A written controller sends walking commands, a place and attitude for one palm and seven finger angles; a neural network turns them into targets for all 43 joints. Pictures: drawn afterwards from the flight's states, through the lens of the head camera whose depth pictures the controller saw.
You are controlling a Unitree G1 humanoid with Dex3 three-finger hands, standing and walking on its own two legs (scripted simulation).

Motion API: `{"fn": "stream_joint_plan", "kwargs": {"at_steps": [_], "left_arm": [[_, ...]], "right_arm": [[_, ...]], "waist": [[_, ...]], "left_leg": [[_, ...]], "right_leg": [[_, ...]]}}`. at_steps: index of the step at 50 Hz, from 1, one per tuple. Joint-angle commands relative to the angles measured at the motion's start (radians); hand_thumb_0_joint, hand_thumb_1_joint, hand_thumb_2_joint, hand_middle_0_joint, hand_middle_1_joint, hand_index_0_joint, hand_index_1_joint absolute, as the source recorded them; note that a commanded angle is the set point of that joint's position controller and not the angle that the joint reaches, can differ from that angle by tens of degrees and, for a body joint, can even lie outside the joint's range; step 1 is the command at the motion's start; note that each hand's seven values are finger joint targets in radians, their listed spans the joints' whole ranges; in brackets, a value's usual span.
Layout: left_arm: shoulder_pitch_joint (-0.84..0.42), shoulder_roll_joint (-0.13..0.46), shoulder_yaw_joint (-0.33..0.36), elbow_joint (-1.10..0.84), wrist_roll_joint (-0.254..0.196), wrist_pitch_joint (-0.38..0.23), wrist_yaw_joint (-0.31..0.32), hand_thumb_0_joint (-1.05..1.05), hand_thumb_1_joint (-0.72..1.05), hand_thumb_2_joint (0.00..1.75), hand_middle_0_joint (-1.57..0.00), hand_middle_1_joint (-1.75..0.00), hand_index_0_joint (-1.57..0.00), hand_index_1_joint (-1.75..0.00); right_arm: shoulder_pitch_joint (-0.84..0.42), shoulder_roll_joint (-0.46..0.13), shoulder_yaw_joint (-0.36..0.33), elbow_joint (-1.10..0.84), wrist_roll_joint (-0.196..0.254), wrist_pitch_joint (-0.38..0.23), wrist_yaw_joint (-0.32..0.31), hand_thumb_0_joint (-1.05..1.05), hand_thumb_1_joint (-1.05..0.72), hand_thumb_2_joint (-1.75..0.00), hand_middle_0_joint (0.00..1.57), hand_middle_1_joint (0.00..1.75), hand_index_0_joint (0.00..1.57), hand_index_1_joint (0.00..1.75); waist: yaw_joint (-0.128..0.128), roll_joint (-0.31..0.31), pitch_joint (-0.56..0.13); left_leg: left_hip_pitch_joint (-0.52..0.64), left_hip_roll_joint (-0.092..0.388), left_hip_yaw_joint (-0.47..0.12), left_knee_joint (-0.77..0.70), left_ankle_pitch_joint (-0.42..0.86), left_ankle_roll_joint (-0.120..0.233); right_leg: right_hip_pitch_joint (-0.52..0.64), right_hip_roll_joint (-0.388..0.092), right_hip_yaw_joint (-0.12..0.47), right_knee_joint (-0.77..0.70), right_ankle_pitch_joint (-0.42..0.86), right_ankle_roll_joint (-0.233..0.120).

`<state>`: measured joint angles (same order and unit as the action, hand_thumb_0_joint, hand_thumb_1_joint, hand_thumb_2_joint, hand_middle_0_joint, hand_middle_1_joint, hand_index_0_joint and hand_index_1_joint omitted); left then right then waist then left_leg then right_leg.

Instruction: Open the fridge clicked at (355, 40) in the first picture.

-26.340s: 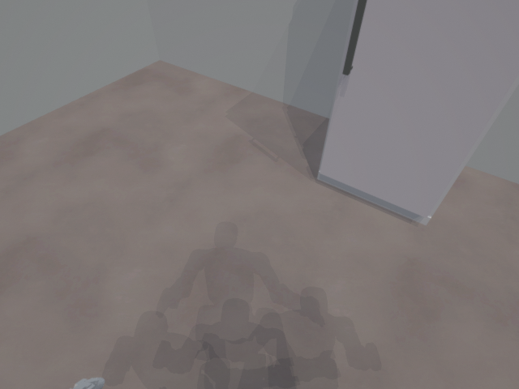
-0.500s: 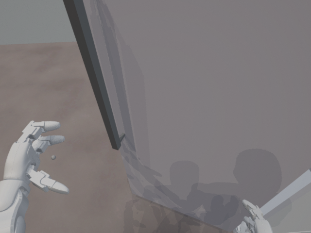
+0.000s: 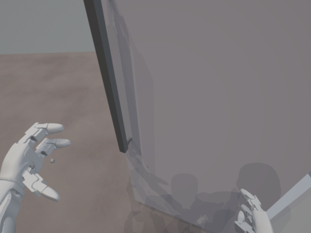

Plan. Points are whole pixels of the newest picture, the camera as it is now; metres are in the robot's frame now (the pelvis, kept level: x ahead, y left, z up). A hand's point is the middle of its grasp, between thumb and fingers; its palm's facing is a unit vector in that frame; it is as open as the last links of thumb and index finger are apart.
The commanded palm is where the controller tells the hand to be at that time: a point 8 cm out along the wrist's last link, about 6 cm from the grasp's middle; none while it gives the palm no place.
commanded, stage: draw the hand back to the body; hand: left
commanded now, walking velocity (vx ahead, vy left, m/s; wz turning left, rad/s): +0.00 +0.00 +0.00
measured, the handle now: (116, 91) +0.43 +0.15 +0.17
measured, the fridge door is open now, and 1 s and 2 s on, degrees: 65 65 65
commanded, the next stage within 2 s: step back with the hand held close in 1.22 s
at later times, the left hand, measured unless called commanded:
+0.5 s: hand (36, 158) +0.22 +0.27 +0.15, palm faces +0.47 -0.82 -0.33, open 12.3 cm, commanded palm +0.17 +0.30 +0.17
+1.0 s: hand (39, 148) +0.22 +0.26 +0.18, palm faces +0.49 -0.78 -0.40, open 7.8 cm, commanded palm +0.18 +0.29 +0.19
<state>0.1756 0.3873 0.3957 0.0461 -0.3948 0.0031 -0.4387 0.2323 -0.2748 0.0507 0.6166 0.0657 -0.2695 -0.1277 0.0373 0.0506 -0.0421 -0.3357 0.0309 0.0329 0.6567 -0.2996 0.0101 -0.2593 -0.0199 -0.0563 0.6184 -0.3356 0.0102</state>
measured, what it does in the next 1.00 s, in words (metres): stands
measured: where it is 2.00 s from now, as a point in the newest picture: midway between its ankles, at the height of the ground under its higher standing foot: outside the picture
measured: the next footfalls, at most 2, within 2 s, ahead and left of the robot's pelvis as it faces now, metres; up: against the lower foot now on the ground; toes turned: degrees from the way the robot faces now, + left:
none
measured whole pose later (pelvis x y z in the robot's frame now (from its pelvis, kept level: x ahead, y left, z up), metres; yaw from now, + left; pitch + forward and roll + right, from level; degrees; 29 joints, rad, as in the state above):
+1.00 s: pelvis +0.03 -0.01 +0.02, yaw -1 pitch -5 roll +0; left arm 0.45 0.34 0.36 -0.36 -0.07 -0.09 0.13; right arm 0.16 -0.24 0.00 0.70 -0.02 -0.15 -0.09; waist 0.08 0.06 0.04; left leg -0.08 0.04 0.05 0.40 -0.23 -0.01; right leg -0.02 0.00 -0.04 0.37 -0.26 0.00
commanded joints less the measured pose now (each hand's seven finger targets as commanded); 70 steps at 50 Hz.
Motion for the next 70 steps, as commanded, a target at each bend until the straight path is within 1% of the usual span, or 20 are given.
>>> {"fn": "stream_joint_plan", "kwargs": {"at_steps": [1, 3, 7, 8, 9, 10, 12, 15, 18, 26, 34, 42, 48, 54, 60, 66, 67, 68, 69, 70], "left_arm": [[-0.222, 0.176, 0.026, -0.313, -0.002, -0.061, 0.02, 0.0, -0.55, 0.2, -0.25, -1.15, -0.25, -1.15], [-0.259, 0.236, 0.072, -0.329, 0.012, -0.074, 0.04, 0.0, -0.51, 0.22, -0.25, -1.13, -0.25, -1.13], [-0.215, 0.217, 0.069, -0.348, 0.022, -0.074, 0.053, 0.0, -0.37, 0.29, -0.24, -1.04, -0.24, -1.04], [-0.242, 0.32, 0.136, -0.449, 0.178, -0.111, 0.278, 0.0, -0.33, 0.31, -0.24, -1.02, -0.24, -1.02], [-0.127, 0.157, 0.046, -0.414, 0.195, -0.112, 0.369, 0.0, -0.3, 0.32, -0.24, -1.0, -0.24, -1.0], [-0.044, 0.113, 0.024, -0.378, 0.207, -0.104, 0.415, 0.0, -0.26, 0.34, -0.24, -0.98, -0.24, -0.98], [-0.018, 0.118, 0.018, -0.433, 0.249, -0.113, 0.479, 0.0, -0.19, 0.37, -0.24, -0.94, -0.24, -0.94], [0.009, 0.124, 0.006, -0.504, 0.29, -0.138, 0.539, 0.0, -0.08, 0.43, -0.23, -0.87, -0.23, -0.87], [-0.01, 0.136, 0.001, -0.532, 0.323, -0.152, 0.577, 0.0, 0.03, 0.48, -0.23, -0.81, -0.23, -0.81], [0.048, 0.114, -0.003, -0.547, 0.345, -0.164, 0.6, 0.0, 0.32, 0.62, -0.22, -0.64, -0.22, -0.64], [0.187, 0.145, 0.065, -0.574, 0.333, -0.158, 0.584, 0.0, 0.61, 0.76, -0.21, -0.47, -0.21, -0.47], [0.175, 0.158, 0.079, -0.656, 0.333, -0.157, 0.582, 0.0, 0.9, 0.9, -0.2, -0.3, -0.2, -0.3], [0.178, 0.157, 0.081, -0.592, 0.329, -0.149, 0.583, 0.0, 0.9, 0.9, -0.2, -0.3, -0.2, -0.3], [0.171, 0.159, 0.077, -0.634, 0.335, -0.157, 0.586, 0.0, 0.9, 0.9, -0.2, -0.3, -0.2, -0.3], [0.186, 0.162, 0.086, -0.606, 0.329, -0.156, 0.584, 0.0, 0.9, 0.9, -0.2, -0.3, -0.2, -0.3], [0.169, 0.147, 0.077, -0.594, 0.327, -0.164, 0.582, 0.0, 0.9, 0.9, -0.2, -0.3, -0.2, -0.3], [0.121, 0.101, 0.011, -0.625, 0.332, -0.166, 0.576, 0.0, 0.9, 0.9, -0.2, -0.3, -0.2, -0.3], [-0.071, 0.295, 0.17, -0.687, 0.34, -0.208, 0.589, 0.0, 0.9, 0.9, -0.2, -0.3, -0.2, -0.3], [0.105, 0.181, 0.081, -0.59, 0.343, -0.205, 0.573, 0.0, 0.9, 0.9, -0.2, -0.3, -0.2, -0.3], [0.164, 0.149, 0.047, -0.588, 0.35, -0.194, 0.567, 0.0, 0.9, 0.9, -0.2, -0.3, -0.2, -0.3]], "right_arm": [[-0.127, -0.12, -0.044, -0.153, -0.001, -0.067, -0.014, 0.0, -0.9, -0.9, 0.2, 0.3, 0.2, 0.3], [-0.133, -0.129, -0.045, -0.134, -0.007, -0.073, -0.023, 0.0, -0.9, -0.9, 0.2, 0.3, 0.2, 0.3], [-0.149, -0.115, -0.032, -0.13, -0.008, -0.082, -0.027, 0.0, -0.9, -0.9, 0.2, 0.3, 0.2, 0.3], [-0.169, -0.089, -0.04, -0.122, -0.048, -0.075, -0.02, 0.0, -0.9, -0.9, 0.2, 0.3, 0.2, 0.3], [-0.18, -0.072, -0.034, -0.109, -0.059, -0.075, -0.018, 0.0, -0.9, -0.9, 0.2, 0.3, 0.2, 0.3], [-0.174, -0.074, -0.033, -0.103, -0.059, -0.069, -0.016, 0.0, -0.9, -0.9, 0.2, 0.3, 0.2, 0.3], [-0.172, -0.076, -0.042, -0.089, -0.06, -0.045, -0.006, 0.0, -0.9, -0.9, 0.2, 0.3, 0.2, 0.3], [-0.169, -0.08, -0.055, -0.081, -0.071, -0.033, 0.005, 0.0, -0.9, -0.9, 0.2, 0.3, 0.2, 0.3], [-0.178, -0.084, -0.06, -0.068, -0.077, -0.028, 0.006, 0.0, -0.9, -0.9, 0.2, 0.3, 0.2, 0.3], [-0.194, -0.074, -0.067, -0.052, -0.079, -0.004, 0.011, 0.0, -0.9, -0.9, 0.2, 0.3, 0.2, 0.3], [-0.187, -0.067, -0.079, -0.067, -0.082, 0.038, 0.03, 0.0, -0.9, -0.9, 0.2, 0.3, 0.2, 0.3], [-0.186, -0.058, -0.081, -0.079, -0.081, 0.057, 0.032, 0.0, -0.9, -0.9, 0.2, 0.3, 0.2, 0.3], [-0.188, -0.067, -0.088, -0.07, -0.081, 0.066, 0.023, 0.0, -0.9, -0.9, 0.2, 0.3, 0.2, 0.3], [-0.197, -0.056, -0.082, -0.073, -0.083, 0.062, 0.02, 0.0, -0.9, -0.9, 0.2, 0.3, 0.2, 0.3], [-0.2, -0.054, -0.082, -0.072, -0.083, 0.062, 0.02, 0.0, -0.9, -0.9, 0.2, 0.3, 0.2, 0.3], [-0.202, -0.054, -0.082, -0.067, -0.081, 0.062, 0.019, 0.0, -0.9, -0.9, 0.2, 0.3, 0.2, 0.3], [-0.209, -0.051, -0.078, -0.072, -0.08, 0.056, 0.02, 0.0, -0.9, -0.9, 0.2, 0.3, 0.2, 0.3], [-0.2, -0.063, -0.056, -0.113, -0.06, 0.078, 0.033, 0.0, -0.9, -0.9, 0.2, 0.3, 0.2, 0.3], [-0.213, -0.062, -0.064, -0.088, -0.072, 0.092, 0.029, 0.0, -0.9, -0.9, 0.2, 0.3, 0.2, 0.3], [-0.204, -0.058, -0.067, -0.104, -0.071, 0.104, 0.033, 0.0, -0.9, -0.9, 0.2, 0.3, 0.2, 0.3]], "waist": [[-0.007, 0.021, -0.052], [-0.006, 0.003, -0.051], [0.013, 0.048, -0.069], [0.048, 0.039, -0.013], [0.024, 0.052, 0.03], [0.023, 0.019, 0.07], [0.023, 0.059, 0.041], [0.023, 0.043, -0.033], [0.02, 0.042, -0.026], [0.031, 0.013, -0.002], [0.047, -0.02, -0.015], [0.04, 0.045, -0.021], [0.038, -0.055, 0.019], [0.044, 0.024, -0.019], [0.045, -0.033, 0.021], [0.041, 0.002, 0.042], [0.031, 0.012, 0.046], [-0.008, 0.046, 0.128], [-0.014, -0.055, 0.12], [-0.013, -0.103, 0.092]], "left_leg": [[0.106, -0.018, -0.068, -0.143, 0.075, 0.002], [0.112, -0.017, -0.073, -0.152, 0.049, 0.005], [0.137, -0.021, -0.081, -0.191, 0.026, -0.001], [0.112, -0.017, -0.068, -0.214, -0.011, -0.012], [0.108, -0.018, -0.06, -0.231, -0.054, -0.018], [0.095, -0.016, -0.069, -0.247, -0.086, -0.023], [0.121, -0.011, -0.057, -0.267, -0.092, -0.019], [0.172, -0.005, -0.032, -0.276, -0.019, -0.01], [0.199, -0.001, -0.025, -0.296, 0.018, -0.007], [0.257, 0.001, -0.013, -0.323, 0.177, -0.008], [0.282, -0.002, 0.022, -0.298, 0.366, -0.003], [0.317, -0.009, 0.042, -0.271, 0.412, 0.004], [0.302, -0.012, 0.046, -0.277, 0.345, 0.015], [0.323, -0.015, 0.046, -0.276, 0.37, 0.014], [0.302, -0.013, 0.044, -0.283, 0.328, 0.015], [0.301, -0.012, 0.042, -0.298, 0.271, 0.011], [0.308, -0.015, 0.044, -0.297, 0.263, 0.014], [0.218, -0.001, 0.019, -0.262, 0.186, 0.012], [0.195, 0.012, 0.002, -0.215, 0.182, 0.02], [0.198, 0.01, 0.006, -0.186, 0.191, 0.019]], "right_leg": [[-0.06, 0.049, 0.006, -0.131, 0.072, -0.018], [-0.055, 0.049, 0.011, -0.145, 0.038, -0.02], [-0.024, 0.046, -0.003, -0.151, 0.023, -0.023], [-0.016, 0.027, 0.039, -0.224, 0.003, -0.03], [-0.021, 0.018, 0.024, -0.234, -0.02, -0.028], [-0.022, 0.019, 0.015, -0.229, -0.027, -0.027], [0.017, 0.015, 0.023, -0.238, -0.018, -0.028], [0.075, 0.014, 0.027, -0.25, 0.027, -0.026], [0.095, 0.02, 0.024, -0.264, 0.056, -0.027], [0.142, 0.028, 0.014, -0.281, 0.145, -0.027], [0.207, 0.024, 0.021, -0.287, 0.321, -0.021], [0.198, 0.022, 0.027, -0.294, 0.386, -0.014], [0.181, 0.019, 0.027, -0.311, 0.363, -0.008], [0.2, 0.016, 0.028, -0.3, 0.381, -0.009], [0.185, 0.018, 0.028, -0.312, 0.345, -0.006], [0.166, 0.021, 0.027, -0.331, 0.265, -0.009], [0.156, 0.02, 0.028, -0.333, 0.257, -0.006], [0.07, -0.023, 0.089, -0.362, 0.292, -0.014], [0.013, -0.061, 0.105, -0.355, 0.332, -0.019], [0.004, -0.083, 0.123, -0.347, 0.354, -0.023]]}}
